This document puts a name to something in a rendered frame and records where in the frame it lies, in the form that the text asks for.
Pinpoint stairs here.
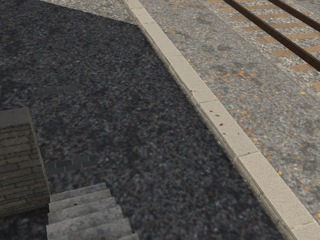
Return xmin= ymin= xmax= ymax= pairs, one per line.
xmin=46 ymin=182 xmax=140 ymax=240

